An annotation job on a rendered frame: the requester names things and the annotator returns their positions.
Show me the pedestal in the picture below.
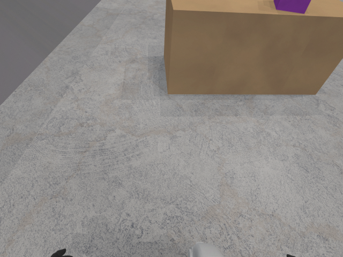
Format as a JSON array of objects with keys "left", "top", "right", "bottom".
[{"left": 164, "top": 0, "right": 343, "bottom": 95}]

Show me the carton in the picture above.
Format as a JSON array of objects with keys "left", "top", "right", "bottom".
[{"left": 274, "top": 0, "right": 311, "bottom": 14}]

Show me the robot right thigh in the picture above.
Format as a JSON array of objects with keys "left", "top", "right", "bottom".
[{"left": 188, "top": 243, "right": 225, "bottom": 257}]

